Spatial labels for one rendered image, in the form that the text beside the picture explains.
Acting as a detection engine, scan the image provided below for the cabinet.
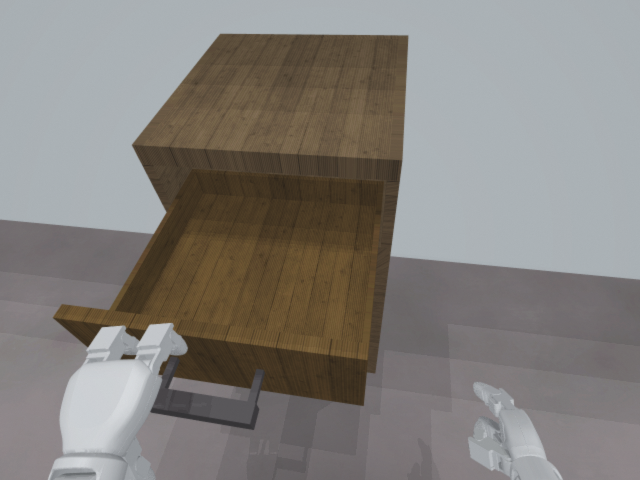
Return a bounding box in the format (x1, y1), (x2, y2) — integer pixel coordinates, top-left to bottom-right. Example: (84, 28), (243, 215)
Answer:
(132, 34), (408, 373)

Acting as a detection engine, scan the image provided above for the left robot forearm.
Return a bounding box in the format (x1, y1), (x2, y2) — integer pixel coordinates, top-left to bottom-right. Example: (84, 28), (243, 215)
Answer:
(48, 452), (128, 480)

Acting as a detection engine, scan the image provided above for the handle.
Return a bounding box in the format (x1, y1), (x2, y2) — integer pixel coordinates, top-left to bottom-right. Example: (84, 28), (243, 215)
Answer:
(150, 357), (265, 430)

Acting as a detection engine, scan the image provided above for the right robot forearm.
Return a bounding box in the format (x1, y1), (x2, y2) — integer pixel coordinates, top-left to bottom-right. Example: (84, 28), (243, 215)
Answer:
(510, 456), (563, 480)

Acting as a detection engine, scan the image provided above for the robot left hand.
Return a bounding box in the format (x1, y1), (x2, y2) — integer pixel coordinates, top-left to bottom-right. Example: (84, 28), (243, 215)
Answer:
(60, 323), (188, 480)

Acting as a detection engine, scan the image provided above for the drawer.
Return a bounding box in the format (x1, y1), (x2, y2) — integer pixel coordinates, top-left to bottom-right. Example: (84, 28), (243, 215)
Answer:
(53, 169), (384, 406)

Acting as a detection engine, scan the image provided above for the robot right hand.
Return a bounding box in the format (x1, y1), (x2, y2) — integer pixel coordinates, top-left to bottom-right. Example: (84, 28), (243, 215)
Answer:
(468, 382), (547, 477)

